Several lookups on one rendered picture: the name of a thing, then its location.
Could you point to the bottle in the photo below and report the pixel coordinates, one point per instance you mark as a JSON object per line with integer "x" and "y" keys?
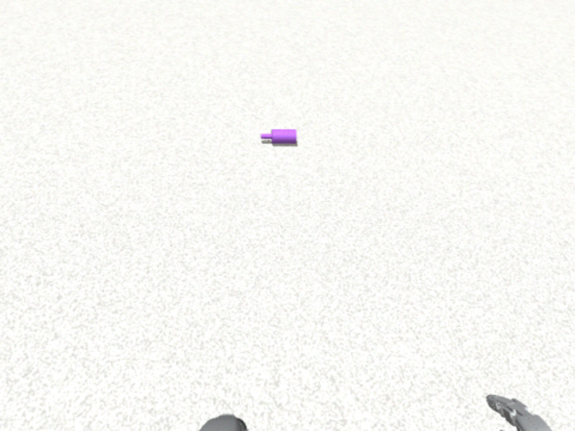
{"x": 281, "y": 136}

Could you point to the right robot hand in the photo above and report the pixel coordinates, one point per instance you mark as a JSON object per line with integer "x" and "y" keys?
{"x": 517, "y": 414}

